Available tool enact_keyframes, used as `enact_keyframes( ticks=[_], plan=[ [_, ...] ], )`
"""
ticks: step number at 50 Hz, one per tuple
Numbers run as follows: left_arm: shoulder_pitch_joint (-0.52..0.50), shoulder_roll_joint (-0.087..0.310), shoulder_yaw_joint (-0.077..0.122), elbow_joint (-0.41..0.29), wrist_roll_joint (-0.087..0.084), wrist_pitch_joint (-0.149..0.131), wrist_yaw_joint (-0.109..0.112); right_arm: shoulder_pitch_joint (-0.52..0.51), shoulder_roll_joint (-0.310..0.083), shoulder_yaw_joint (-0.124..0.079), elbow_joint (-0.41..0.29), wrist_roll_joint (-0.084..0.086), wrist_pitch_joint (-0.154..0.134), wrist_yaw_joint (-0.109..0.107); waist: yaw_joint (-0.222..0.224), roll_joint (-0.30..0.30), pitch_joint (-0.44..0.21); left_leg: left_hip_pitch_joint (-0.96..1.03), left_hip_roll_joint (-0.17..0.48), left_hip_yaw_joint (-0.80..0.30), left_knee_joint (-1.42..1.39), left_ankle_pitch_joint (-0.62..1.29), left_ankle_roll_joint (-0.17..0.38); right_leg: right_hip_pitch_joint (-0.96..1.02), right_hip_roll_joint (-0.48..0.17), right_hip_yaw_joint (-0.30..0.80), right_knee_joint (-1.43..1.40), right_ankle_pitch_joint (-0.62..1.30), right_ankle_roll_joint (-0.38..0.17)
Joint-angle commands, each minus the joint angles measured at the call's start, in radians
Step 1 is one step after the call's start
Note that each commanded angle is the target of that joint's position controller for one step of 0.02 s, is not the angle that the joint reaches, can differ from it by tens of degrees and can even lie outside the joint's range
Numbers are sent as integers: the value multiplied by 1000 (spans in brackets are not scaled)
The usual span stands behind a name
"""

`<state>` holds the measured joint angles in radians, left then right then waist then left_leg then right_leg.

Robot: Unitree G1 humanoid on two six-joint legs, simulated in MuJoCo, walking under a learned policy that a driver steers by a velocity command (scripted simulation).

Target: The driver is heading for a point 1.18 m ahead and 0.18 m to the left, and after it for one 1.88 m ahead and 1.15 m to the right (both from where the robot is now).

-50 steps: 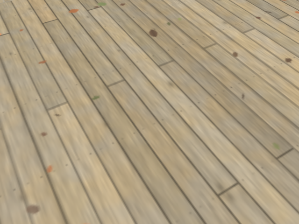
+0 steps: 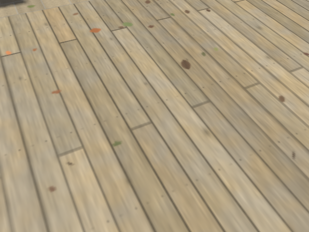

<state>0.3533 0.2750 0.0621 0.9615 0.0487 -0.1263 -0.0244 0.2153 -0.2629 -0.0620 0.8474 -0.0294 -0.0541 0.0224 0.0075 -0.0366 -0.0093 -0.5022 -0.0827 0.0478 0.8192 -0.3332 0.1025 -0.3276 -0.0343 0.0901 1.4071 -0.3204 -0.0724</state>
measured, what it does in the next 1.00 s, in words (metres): walks ahead: right foot, then left foot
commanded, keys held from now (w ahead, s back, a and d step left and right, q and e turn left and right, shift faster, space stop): w+q+shift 0.48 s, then w+e+shift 0.52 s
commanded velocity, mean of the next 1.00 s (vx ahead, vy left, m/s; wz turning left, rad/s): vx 0.98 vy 0.00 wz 0.26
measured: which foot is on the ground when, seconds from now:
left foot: down 0.00-0.36, up 0.38-0.78, down 0.80-1.00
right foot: up 0.00-0.36, down 0.38-0.78, up 0.80-1.00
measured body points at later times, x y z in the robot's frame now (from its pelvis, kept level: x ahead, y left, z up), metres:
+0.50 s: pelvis +0.44 +0.07 +0.03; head +0.47 +0.09 +0.48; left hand +0.50 +0.38 -0.07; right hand +0.57 -0.19 -0.09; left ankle +0.24 +0.09 -0.58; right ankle +0.52 -0.01 -0.70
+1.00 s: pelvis +0.84 +0.30 +0.04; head +0.86 +0.31 +0.49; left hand +0.86 +0.59 -0.08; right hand +0.96 +0.04 -0.08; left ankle +0.77 +0.38 -0.70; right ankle +0.88 +0.17 -0.60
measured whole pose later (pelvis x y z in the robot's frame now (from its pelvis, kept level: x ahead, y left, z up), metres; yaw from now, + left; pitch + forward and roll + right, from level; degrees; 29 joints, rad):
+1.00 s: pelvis +0.84 +0.30 +0.04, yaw +14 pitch +1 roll +1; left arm 0.27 0.31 0.07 0.81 0.01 -0.03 -0.04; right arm 0.35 -0.28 -0.04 0.84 -0.03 -0.10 0.01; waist -0.01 -0.04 0.01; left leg -0.13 0.00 0.16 0.41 -0.30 0.03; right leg -0.64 -0.08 -0.01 1.25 -0.22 -0.09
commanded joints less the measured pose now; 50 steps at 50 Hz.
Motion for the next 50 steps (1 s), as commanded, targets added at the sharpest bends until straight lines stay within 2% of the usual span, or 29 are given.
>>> enact_keyframes(
  ticks=[1, 3, 7, 13, 15, 17, 18, 19, 20, 21, 22, 23, 24, 25, 28, 30, 32, 34, 37, 38, 39, 40, 41, 42, 43, 45, 46, 48, 50],
  plan=[
    [-7, 33, -14, -128, 42, 4, -1, 41, -121, -29, -26, 12, -32, 6, 42, 40, 57, 200, 247, -688, -627, -289, 133, -381, -64, -17, 30, 108, 9],
    [-73, 22, -28, -177, 34, 35, -6, 104, -74, -12, 18, 17, -49, -2, 60, 94, 94, 116, 196, -568, -641, -162, 156, -353, -91, -20, -112, 78, 37],
    [-383, 40, -43, -303, 8, 41, -9, 255, -68, -8, 33, 30, -59, -7, -25, 14, 159, 183, 164, -488, -730, 152, 174, -419, -59, -89, -442, 248, 92],
    [-600, 9, -66, -406, -16, 38, -21, 409, -87, -21, 51, 40, -48, -18, -120, 70, 80, 465, 147, -451, -630, 750, 94, -327, 63, -135, -770, 416, 70],
    [-564, 17, -65, -419, -22, 36, -7, 368, -96, -22, 45, 40, -46, -25, -84, 104, 40, 487, 131, -431, -546, 927, 58, -164, 96, -130, -884, 391, 46],
    [-368, 94, -32, -381, -32, 31, 23, 323, -149, -33, 35, 35, -53, -23, 16, 140, -95, 450, 128, -446, -300, 1129, 20, 172, 115, -102, -898, 307, 23],
    [-161, 140, -9, -331, -37, 28, 44, 247, -185, -43, 16, 31, -58, -15, 133, 140, -182, 364, 103, -445, -92, 1049, 20, 395, 60, -62, -915, 259, 6],
    [52, 209, 21, -293, -15, 27, 70, 203, -137, -35, -18, 24, -70, -8, 206, 64, -305, 232, 65, -400, 167, 774, 36, 634, -89, 55, -877, -18, -16],
    [64, 236, 30, -285, 37, 27, 76, 302, 39, 4, -43, 65, -64, -14, 99, -202, -379, -107, -31, -276, 478, -155, 17, 887, -404, 493, -924, -150, -98],
    [11, 211, 40, -293, 18, 32, 55, 299, -78, -2, -68, 70, -45, -27, 90, -236, -416, -208, 11, -204, 584, -102, 31, 817, -433, 747, -1047, -310, -151],
    [-80, 104, 23, -303, 9, 32, 45, 197, -109, -11, -59, 42, -29, -26, 77, -98, -240, -230, 73, -182, 555, 25, 31, 638, -364, 595, -1113, -358, -127],
    [-103, 57, 13, -283, 5, 27, 38, 140, -97, -10, -65, 21, -18, -13, 65, 12, -120, -225, 95, -165, 532, 63, 26, 494, -330, 460, -1138, -224, -118],
    [-93, 45, 9, -261, 12, 21, 36, 105, -73, -7, -73, 9, -6, 0, 48, 60, -61, -218, 122, -158, 521, 64, 24, 402, -301, 361, -1162, -107, -100],
    [-55, 23, 0, -220, 8, 11, 34, 77, -39, 1, -95, -11, 1, 16, 28, 53, -10, -208, 138, -158, 500, 65, 24, 315, -255, 279, -1185, -25, -93],
    [36, -9, -13, -131, -19, -21, 9, 0, 30, 29, -161, -23, 6, 36, -14, -28, 45, -263, 150, -194, 407, 41, 18, 244, -223, 177, -1243, 110, -106],
    [41, 35, -6, -118, -30, -26, 10, -117, -6, 36, -227, -33, -2, 47, -33, -30, 97, -330, 160, -158, 281, 109, -1, 218, -199, 100, -1290, 226, -116],
    [2, 58, -1, -127, -40, -22, 4, -213, -22, 53, -267, -31, -18, 64, -45, 4, 129, -150, 170, -60, -1, 288, -19, 71, -116, -7, -1347, 302, -95],
    [36, 133, 13, -123, -49, -23, -1, -254, -22, 63, -270, -16, -26, 76, -29, 4, 124, 117, 115, 10, -94, 387, -26, -43, -133, -17, -1424, 448, -100],
    [103, 219, 24, -99, -48, -13, -2, -218, -109, 39, -255, -20, -29, 40, -58, -6, 47, 217, 64, 15, -187, 272, -16, 185, -157, -41, -1226, 902, -83],
    [118, 239, 26, -88, -44, -2, 4, -78, -138, 24, -214, -27, -33, 23, -128, -29, -42, 379, 33, 9, -224, 214, -10, 202, -145, -52, -1012, 988, -66],
    [118, 239, 24, -87, -46, 5, 8, 94, -177, 5, -162, -37, -35, 5, -211, -37, -130, 609, 62, -15, -240, 195, -9, 95, -104, -60, -754, 874, -52],
    [129, 147, 3, -110, -40, 8, 6, 237, -266, -22, -144, -61, -38, -19, -243, 61, -245, 823, 290, -246, -254, -95, -4, -109, -34, -78, -400, 447, -45],
    [234, -5, -25, -152, -79, 15, 9, 252, -324, -33, -158, -82, -41, -26, -144, 273, -395, 954, 576, -716, -404, -321, 40, -337, 39, -36, -49, -167, -39],
    [143, 92, -4, -171, -80, 24, 15, 214, -271, -31, -154, -45, -31, -22, -152, 207, -342, 835, 548, -806, -528, -340, 41, -410, 18, -10, 21, -60, -53],
    [60, 100, 1, -180, -69, 32, 11, 130, -186, -11, -146, -32, -36, -20, -113, 144, -160, 693, 487, -611, -525, -240, 35, -449, -28, -14, -24, 38, -51],
    [36, 62, -1, -159, -50, 54, -6, 67, -112, 2, -127, -23, -46, -15, -50, 107, -30, 503, 390, -359, -569, 28, 4, -397, -73, -22, -93, 74, -36],
    [66, 39, -2, -160, -40, 74, -14, 74, -98, 6, -113, -12, -53, -17, -13, 159, -22, 452, 391, -289, -583, 93, 5, -368, -83, -29, -104, 73, -26],
    [-5, 7, -3, -186, -31, 104, -24, 96, -56, 13, -75, 13, -73, -10, 9, 140, 36, 416, 368, -165, -624, 220, -12, -408, -105, -40, -122, 85, -22],
    [-107, -8, -8, -233, -23, 114, -37, 105, -38, 16, -52, 20, -86, -9, 15, 131, 81, 399, 336, -29, -662, 366, -30, -456, -108, -74, -165, 178, -21]
  ],
)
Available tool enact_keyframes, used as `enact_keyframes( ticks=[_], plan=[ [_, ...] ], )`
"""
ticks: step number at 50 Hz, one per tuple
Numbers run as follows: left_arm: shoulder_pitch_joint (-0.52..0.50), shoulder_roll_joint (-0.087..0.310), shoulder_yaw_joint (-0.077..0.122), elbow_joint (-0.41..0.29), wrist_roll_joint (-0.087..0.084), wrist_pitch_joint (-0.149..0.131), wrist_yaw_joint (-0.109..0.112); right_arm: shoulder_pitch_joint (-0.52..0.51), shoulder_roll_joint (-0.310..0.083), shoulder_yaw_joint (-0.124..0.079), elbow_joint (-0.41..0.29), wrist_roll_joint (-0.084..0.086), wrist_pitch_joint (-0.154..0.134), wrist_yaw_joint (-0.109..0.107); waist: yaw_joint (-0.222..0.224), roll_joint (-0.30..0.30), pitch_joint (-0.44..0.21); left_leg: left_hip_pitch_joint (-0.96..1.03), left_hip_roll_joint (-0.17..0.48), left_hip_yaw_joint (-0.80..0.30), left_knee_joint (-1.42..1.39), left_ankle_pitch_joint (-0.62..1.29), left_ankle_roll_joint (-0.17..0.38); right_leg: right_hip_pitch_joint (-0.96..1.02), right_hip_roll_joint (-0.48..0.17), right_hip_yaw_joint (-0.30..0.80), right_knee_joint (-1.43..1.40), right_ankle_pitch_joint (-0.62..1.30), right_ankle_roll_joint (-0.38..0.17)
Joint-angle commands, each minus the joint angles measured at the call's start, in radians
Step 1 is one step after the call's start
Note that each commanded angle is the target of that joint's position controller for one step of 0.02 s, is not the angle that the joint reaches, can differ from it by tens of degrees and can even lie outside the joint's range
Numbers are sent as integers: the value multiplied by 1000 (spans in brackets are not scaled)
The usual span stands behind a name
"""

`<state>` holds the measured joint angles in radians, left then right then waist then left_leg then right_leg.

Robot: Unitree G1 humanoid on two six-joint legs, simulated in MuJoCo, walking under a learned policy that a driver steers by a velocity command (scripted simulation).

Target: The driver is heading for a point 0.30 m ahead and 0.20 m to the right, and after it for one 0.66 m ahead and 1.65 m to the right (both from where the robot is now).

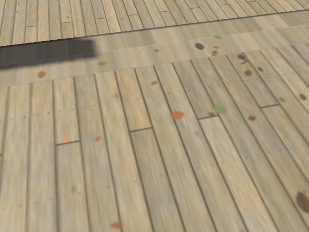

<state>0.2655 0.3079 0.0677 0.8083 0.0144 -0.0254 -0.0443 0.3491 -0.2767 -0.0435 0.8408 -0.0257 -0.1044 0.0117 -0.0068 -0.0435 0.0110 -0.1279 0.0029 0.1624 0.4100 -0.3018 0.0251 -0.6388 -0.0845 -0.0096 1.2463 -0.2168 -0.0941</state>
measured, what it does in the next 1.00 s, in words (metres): walks ahead, turning right: right foot, then left foot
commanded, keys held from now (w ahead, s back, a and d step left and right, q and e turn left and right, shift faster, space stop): w+e+shift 0.18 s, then e+shift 0.68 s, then shift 0.14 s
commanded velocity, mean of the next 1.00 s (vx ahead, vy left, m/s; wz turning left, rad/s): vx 0.41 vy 0.00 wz -0.91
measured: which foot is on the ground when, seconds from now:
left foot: down 0.00-0.24, up 0.26-0.60, down 0.62-1.00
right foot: up 0.00-0.22, down 0.24-0.62, up 0.64-1.00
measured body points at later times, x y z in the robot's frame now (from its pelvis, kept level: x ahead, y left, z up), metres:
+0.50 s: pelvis +0.40 -0.04 -0.01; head +0.44 -0.08 +0.44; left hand +0.60 +0.18 -0.11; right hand +0.52 -0.37 -0.06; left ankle +0.64 +0.08 -0.67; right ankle +0.37 -0.05 -0.74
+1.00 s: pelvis +0.53 -0.06 -0.01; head +0.53 -0.11 +0.43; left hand +0.86 -0.06 -0.08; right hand +0.37 -0.35 -0.12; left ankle +0.70 -0.05 -0.74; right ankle +0.45 -0.14 -0.73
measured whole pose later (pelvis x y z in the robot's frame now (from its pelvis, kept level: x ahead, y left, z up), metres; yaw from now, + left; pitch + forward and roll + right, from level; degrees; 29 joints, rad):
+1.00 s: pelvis +0.53 -0.06 -0.01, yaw -57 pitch +1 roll +3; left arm 0.13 0.30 0.06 0.60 -0.01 0.07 0.00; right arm 0.14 -0.31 -0.09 0.69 0.01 0.01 -0.03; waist -0.03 0.01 0.07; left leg -0.39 0.07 0.15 0.47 -0.10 0.00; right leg -0.41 -0.06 0.00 0.74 -0.32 -0.01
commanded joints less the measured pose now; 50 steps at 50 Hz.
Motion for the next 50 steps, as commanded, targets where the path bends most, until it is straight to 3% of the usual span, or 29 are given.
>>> enact_keyframes(
  ticks=[1, 5, 7, 9, 10, 11, 12, 13, 14, 15, 16, 18, 20, 22, 25, 27, 29, 30, 31, 32, 33, 34, 35, 36, 38, 40, 44, 48, 50],
  plan=[
    [-66, -48, -20, -103, 10, 12, -23, -34, -18, -1, -37, 14, -39, 1, 36, 144, 79, 6, 225, -75, -266, 398, 41, -141, -50, 2, -57, 137, -1],
    [-212, -25, -37, -163, 6, 5, -50, -23, -74, -9, -14, 9, -43, -16, 42, 78, 128, 16, 175, 103, -308, 631, 5, -19, 6, -118, -384, 307, -48],
    [-227, 1, -35, -167, 7, 4, -55, 21, -133, -18, -9, 8, -37, -30, 49, 84, 97, 93, 188, 134, -224, 1022, -15, 99, 86, -199, -477, 311, -78],
    [-87, 57, -20, -133, 3, 8, -44, 14, -205, -36, -21, -1, -10, -51, 138, 143, 0, 173, 226, 125, -2, 1367, -26, 256, 154, -217, -489, 210, -106],
    [87, 95, -3, -87, 9, 6, -35, -32, -231, -45, -38, -5, 9, -57, 225, 142, -74, 144, 242, 109, 231, 1430, -18, 422, 183, -195, -503, 171, -126],
    [294, 133, 22, -21, 15, 0, -15, -67, -233, -48, -57, -5, 24, -53, 299, 104, -162, 53, 238, 79, 545, 1290, -10, 649, 193, -127, -583, 179, -154],
    [269, 155, 40, -3, 9, -1, 17, -57, -172, -38, -48, -1, 25, -29, 245, -35, -108, -156, 77, 71, 907, 374, -27, 761, 141, -19, -675, 208, -173],
    [184, 274, 59, -31, 21, 6, 22, 46, -53, -7, -120, -16, 17, -26, 74, -221, -114, -532, -46, -4, 1286, -277, -76, 952, -69, 330, -552, 868, -274],
    [185, 326, 85, -85, 11, 13, 23, 34, -97, 1, -191, 3, 3, -29, 108, -128, -357, -663, -43, -209, 1353, -230, -74, 1083, -188, 644, -747, 653, -417],
    [128, 279, 78, -107, 1, 16, 33, -33, -129, 5, -197, 1, -10, -30, 88, 28, -246, -697, 0, -242, 1257, -158, -65, 952, -189, 678, -876, 498, -380],
    [22, 196, 55, -170, -44, -29, 13, -124, -152, -12, -257, 52, -54, -38, 43, 109, -154, -677, -29, -316, 1185, -165, -54, 804, -150, 717, -957, 313, -361],
    [-95, 161, 43, -199, -43, -63, 7, -98, -175, -29, -234, 38, -37, -48, -58, 185, -59, -565, 48, -333, 1035, -117, -83, 532, -106, 577, -967, 482, -304],
    [-130, 136, 37, -206, -48, -59, 23, -129, -164, -37, -255, 11, -12, -53, -81, 179, 1, -447, 70, -290, 786, -87, -106, 317, 9, 398, -961, 614, -238],
    [-99, 152, 48, -191, -48, -32, 58, -243, -75, -16, -305, -8, -7, -55, -46, 125, -10, -390, -6, -210, 566, 28, -121, 244, 133, 281, -877, 814, -169],
    [-26, 155, 62, -172, -63, 35, 104, -306, -30, -4, -322, 22, 1, -45, 17, 32, -141, -237, -129, -178, 248, 297, -122, 265, 209, 267, -774, 687, -22],
    [-11, 131, 59, -176, -62, 56, 115, -356, -54, -15, -339, 37, 4, -34, 39, -35, -142, -195, -155, -200, 129, 370, -122, 284, 204, 345, -740, 494, 23],
    [-49, 88, 50, -204, -47, 56, 111, -344, -97, -35, -335, 37, 1, -28, 17, -89, -115, -169, -129, -258, 33, 408, -106, 330, 195, 422, -659, 355, 35],
    [-100, 71, 44, -228, -44, 52, 105, -262, -113, -46, -311, 26, -7, -32, -35, -98, -141, -77, -88, -271, -59, 514, -81, 345, 216, 412, -538, 337, 53],
    [-105, 22, 24, -251, -31, 51, 94, -130, -122, -48, -280, 3, -9, -41, -76, -25, -267, 163, 80, -376, -56, 679, -2, 288, 246, 339, -278, 67, 88],
    [9, -56, -1, -259, 0, 48, 86, -115, -135, -39, -307, -18, 4, -49, -12, 175, -370, 400, 325, -626, 94, 1176, 124, 77, 336, 258, -33, -579, 111],
    [195, 61, 15, -272, -41, 39, 47, -142, -175, -50, -297, -17, 14, -47, 93, 371, -514, 446, 577, -956, 55, 862, 321, -13, 230, 264, 197, -527, 136],
    [116, 165, 43, -233, -51, 52, 40, -233, -109, -50, -345, -11, 24, -58, 36, 239, -410, 325, 469, -864, 4, 544, 318, -48, 149, 210, 246, -399, 173],
    [4, 199, 55, -247, -51, 67, 43, -262, -52, -30, -353, -3, 41, -67, 5, 136, -269, 194, 358, -667, -18, 344, 246, -83, 119, 159, 242, -295, 188],
    [-32, 187, 55, -255, -46, 84, 55, -285, -58, -24, -359, 0, 59, -72, 10, 82, -206, 67, 292, -578, -53, 266, 198, -52, 99, 129, 225, -244, 194],
    [-47, 118, 33, -280, -43, 95, 61, -316, -106, -38, -333, -3, 76, -75, 36, 99, -90, -144, 215, -416, -110, 294, 168, 26, 67, 72, 93, -207, 178],
    [-50, 63, 16, -286, -44, 86, 66, -287, -125, -50, -300, -9, 79, -72, 27, 140, -114, -130, 218, -334, -129, 370, 193, 53, 51, 34, -8, -209, 170],
    [-82, 73, 13, -285, -35, 84, 60, -297, -158, -70, -270, 6, 82, -61, 19, 162, -171, -116, 276, -270, -142, 306, 210, 155, -7, 32, -210, -149, 141],
    [-46, 86, 22, -251, -27, 88, 45, -289, -177, -77, -237, 34, 93, -42, 33, 193, -159, -163, 273, -204, -123, 145, 180, 333, 51, -36, -477, -117, 88],
    [43, 88, 33, -203, -22, 89, 40, -258, -140, -66, -212, 48, 100, -39, 62, 163, -150, -245, 240, -153, -28, 42, 106, 494, 105, -65, -677, -58, 34]
  ],
)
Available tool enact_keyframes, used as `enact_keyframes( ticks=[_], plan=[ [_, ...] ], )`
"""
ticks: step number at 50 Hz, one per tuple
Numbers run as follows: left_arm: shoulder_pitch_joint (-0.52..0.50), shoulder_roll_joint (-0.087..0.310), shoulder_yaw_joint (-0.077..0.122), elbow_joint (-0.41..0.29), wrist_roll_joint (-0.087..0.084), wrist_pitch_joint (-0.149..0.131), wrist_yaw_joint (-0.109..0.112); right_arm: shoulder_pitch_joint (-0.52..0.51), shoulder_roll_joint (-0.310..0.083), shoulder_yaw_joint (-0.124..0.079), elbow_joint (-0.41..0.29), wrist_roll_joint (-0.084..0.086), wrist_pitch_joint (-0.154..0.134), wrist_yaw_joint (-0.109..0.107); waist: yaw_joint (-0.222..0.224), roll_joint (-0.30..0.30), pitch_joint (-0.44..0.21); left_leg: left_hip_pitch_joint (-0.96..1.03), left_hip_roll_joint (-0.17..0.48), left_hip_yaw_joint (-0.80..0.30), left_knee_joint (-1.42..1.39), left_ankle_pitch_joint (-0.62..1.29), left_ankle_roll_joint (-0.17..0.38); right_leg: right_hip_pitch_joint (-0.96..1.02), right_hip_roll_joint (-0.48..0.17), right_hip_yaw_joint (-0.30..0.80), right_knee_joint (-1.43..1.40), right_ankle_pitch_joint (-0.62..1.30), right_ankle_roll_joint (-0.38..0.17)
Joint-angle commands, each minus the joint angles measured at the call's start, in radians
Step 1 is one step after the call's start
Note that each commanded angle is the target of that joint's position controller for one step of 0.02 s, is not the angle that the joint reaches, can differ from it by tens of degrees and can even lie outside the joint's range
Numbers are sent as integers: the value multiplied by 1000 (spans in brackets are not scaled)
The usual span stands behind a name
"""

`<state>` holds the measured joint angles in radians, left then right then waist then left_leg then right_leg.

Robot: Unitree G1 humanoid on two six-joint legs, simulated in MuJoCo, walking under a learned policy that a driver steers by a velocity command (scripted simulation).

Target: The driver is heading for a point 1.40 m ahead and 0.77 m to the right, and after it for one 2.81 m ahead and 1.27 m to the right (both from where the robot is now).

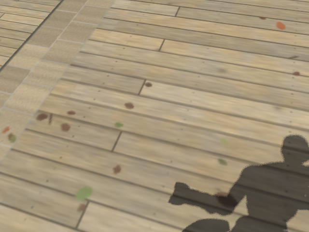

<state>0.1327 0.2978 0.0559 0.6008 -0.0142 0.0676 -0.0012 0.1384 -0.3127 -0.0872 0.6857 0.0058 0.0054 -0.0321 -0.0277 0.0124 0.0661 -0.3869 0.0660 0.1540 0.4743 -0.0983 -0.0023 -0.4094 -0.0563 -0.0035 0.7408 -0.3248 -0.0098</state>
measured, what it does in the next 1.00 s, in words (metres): walks ahead, turning right: right foot, then left foot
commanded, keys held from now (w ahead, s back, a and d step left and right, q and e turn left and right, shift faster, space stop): shift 0.36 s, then e+shift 0.16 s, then w+e+shift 0.48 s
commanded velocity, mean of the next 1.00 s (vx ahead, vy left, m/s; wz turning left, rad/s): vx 0.28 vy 0.00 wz -0.55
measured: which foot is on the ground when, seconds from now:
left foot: down 0.00-0.02, up 0.04-0.34, down 0.36-0.70, up 0.72-1.00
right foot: up 0.00-0.00, down 0.02-0.42, up 0.44-0.70, down 0.72-1.00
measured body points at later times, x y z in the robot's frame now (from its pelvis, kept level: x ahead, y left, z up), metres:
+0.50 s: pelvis +0.01 -0.01 +0.00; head +0.03 -0.01 +0.45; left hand +0.20 +0.23 -0.10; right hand +0.13 -0.29 -0.10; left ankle +0.02 +0.13 -0.73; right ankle +0.01 -0.11 -0.71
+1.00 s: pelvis +0.15 -0.14 +0.01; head +0.16 -0.18 +0.46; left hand +0.22 +0.12 -0.09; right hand +0.26 -0.45 -0.07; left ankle +0.35 -0.07 -0.67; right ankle -0.02 -0.13 -0.73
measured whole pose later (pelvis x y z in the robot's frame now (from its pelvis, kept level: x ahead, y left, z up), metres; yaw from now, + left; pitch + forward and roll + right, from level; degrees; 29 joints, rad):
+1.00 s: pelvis +0.15 -0.14 +0.01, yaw -31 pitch +4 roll +2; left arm 0.58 0.23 0.05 0.80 0.01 -0.05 -0.02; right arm 0.00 -0.27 -0.03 0.65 -0.04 -0.01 0.06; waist 0.13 0.03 -0.02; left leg -0.72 0.05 -0.01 0.83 -0.11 -0.06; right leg 0.03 0.08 0.17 0.26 -0.35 -0.11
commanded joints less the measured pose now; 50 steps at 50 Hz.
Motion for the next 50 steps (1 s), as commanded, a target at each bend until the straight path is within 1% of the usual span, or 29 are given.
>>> enact_keyframes(
  ticks=[1, 2, 3, 4, 6, 9, 12, 15, 17, 18, 19, 20, 22, 24, 25, 26, 27, 29, 31, 34, 35, 36, 37, 38, 39, 40, 43, 46, 50],
  plan=[
    [209, 137, 56, 10, 10, -5, 1, -1, -55, -10, -39, 12, -5, 13, 78, -33, -159, -126, 111, -61, 90, -280, 42, 352, -24, 109, -320, 86, -113],
    [170, 267, 78, -19, 21, -3, 16, -17, -17, 5, -95, -22, -9, 21, 44, -347, -126, -398, -51, 14, 375, -548, -48, 374, -319, 512, -413, 224, -284],
    [158, 256, 73, -44, 65, -28, 14, -127, -92, -20, -115, -14, -17, 10, 122, -224, -145, -373, -42, -165, 573, -530, -40, 220, -344, 548, -468, 194, -357],
    [77, 222, 59, -46, 69, -49, 14, -106, -102, -26, -104, 3, -11, 4, 64, -176, -120, -347, -27, -189, 632, -422, -22, 174, -286, 443, -466, 155, -297],
    [-32, 129, 32, -51, 29, -70, 16, -12, -90, -28, -40, -17, 6, -9, 12, -149, -130, -298, -18, -179, 654, -263, -39, 158, -181, 298, -432, 164, -195],
    [-33, 59, 1, -37, 33, -76, 23, 29, -62, -20, -23, -11, 10, -6, -7, -130, -156, -181, -26, -166, 662, -173, -64, 129, -129, 203, -403, 319, -189],
    [6, 66, 5, -15, 30, -70, 27, -30, -2, 13, -43, -7, 7, 5, 33, -154, -152, -108, -15, -168, 388, -201, -61, 189, -123, 196, -367, 342, -193],
    [51, 83, 11, 11, 28, -62, 21, -34, -20, 16, -49, 1, 5, 18, 60, -172, -148, -8, -32, -148, 233, -305, -50, 198, -154, 257, -342, 335, -228],
    [30, 57, 0, 22, 12, -61, 18, 17, -5, 22, -24, 0, -1, 24, 19, -146, -129, 118, -44, -133, -11, -131, -28, 159, -128, 260, -310, 324, -199],
    [57, 38, -7, 35, 11, -68, 19, 34, -17, 24, -17, -16, -6, 25, 16, -116, -136, 210, -22, -170, -84, 10, -14, 123, -99, 254, -300, 284, -154],
    [86, 53, -1, 27, 23, -77, 17, 42, -100, 7, -32, -33, -7, 16, 49, -21, -149, 298, 65, -249, -28, 254, 20, 51, -34, 238, -231, 213, -106],
    [103, 66, 11, 19, 13, -86, 12, 36, -166, -20, -18, -24, -4, 12, 75, 139, -148, 288, 104, -246, 11, 199, 79, -14, 52, 134, -201, 131, -66],
    [-18, 107, 31, -17, 2, -76, 15, 59, -117, -19, -17, -16, -2, 4, 5, 191, -123, 241, 172, -331, -76, 28, 145, -62, 94, 54, -57, 69, -26],
    [-20, 88, 44, -35, -2, -48, 16, 39, -109, -20, -31, -14, -3, -19, -2, 249, -109, 255, 300, -408, -113, 126, 215, -146, 87, 9, 126, -124, -12],
    [-32, 79, 49, -48, -1, -38, 12, 47, -106, -20, -38, -19, -9, -28, -17, 227, -104, 267, 354, -430, -127, 216, 250, -199, 56, 26, 265, -252, 0],
    [-28, 62, 51, -56, -7, -29, 7, 33, -108, -22, -41, -20, -13, -34, -4, 172, -98, 274, 364, -406, -131, 248, 249, -233, 22, 46, 318, -275, 10],
    [-11, 51, 48, -58, -13, -24, -1, 32, -125, -33, -39, -8, -16, -33, 3, 135, -125, 285, 348, -369, -176, -4, 214, -233, -20, 46, 295, -223, 6],
    [-11, 50, 45, -62, -15, -23, -20, 10, -154, -44, -31, 19, -24, -24, 4, 174, -113, 233, 301, -316, -267, -404, 158, -174, -34, -9, 229, -158, -10],
    [62, 54, 51, -32, -19, -32, -35, -53, -162, -44, -38, 20, -34, -4, 51, 185, -103, 135, 245, -209, -296, -499, 118, -8, -12, -80, 122, -160, -36],
    [270, 54, 66, 80, -25, -49, -30, -122, -129, -35, -39, 12, -45, 16, 150, 81, -84, 22, 193, -59, -133, -565, 82, 247, 56, -221, -64, -44, -60],
    [386, 72, 81, 144, -23, -57, -23, -121, -77, -21, -42, -3, -46, 17, 185, -52, -73, -37, 127, 13, 96, -504, 65, 360, 120, -242, -138, -67, -87],
    [531, 119, 97, 173, -13, -74, -21, -185, -7, 2, -81, -9, -51, 25, 252, -275, -23, -326, 55, 50, 604, -486, 24, 510, 5, 68, -250, -185, -186],
    [465, 192, 73, 92, -8, -127, -33, -211, 87, 34, -163, 3, -83, 32, 148, -414, 7, -659, -88, -122, 893, -522, 8, 525, -188, 677, -440, -274, -341],
    [343, 220, 82, 37, 51, -101, -29, -201, 29, 37, -185, -102, -68, 51, 143, -311, -55, -763, -29, -193, 908, -453, 6, 512, -306, 918, -654, -500, -367],
    [300, 192, 74, 25, 62, -97, -18, -225, -31, 22, -175, -96, -72, 65, 112, -157, 14, -742, 20, -206, 895, -353, 0, 437, -313, 873, -650, -566, -356],
    [287, 167, 65, 29, 58, -100, -15, -201, -79, 12, -144, -87, -76, 72, 94, -47, 27, -646, 44, -205, 808, -238, -13, 369, -258, 716, -605, -475, -314],
    [317, 141, 48, 66, 33, -124, -6, -153, -83, 13, -103, -69, -40, 85, 78, -77, 37, -448, 33, -172, 611, -100, -54, 281, -114, 481, -638, -218, -257],
    [394, 137, 50, 114, 22, -134, -8, -215, -49, 28, -111, -49, -23, 85, 106, -41, 33, -456, -10, -149, 457, -37, -63, 370, -77, 413, -624, -6, -259],
    [424, 127, 50, 151, 20, -136, -7, -347, -17, 47, -155, -34, -31, 88, 152, -102, 38, -377, -61, -122, 249, 40, -59, 377, -53, 392, -587, 177, -252]
  ],
)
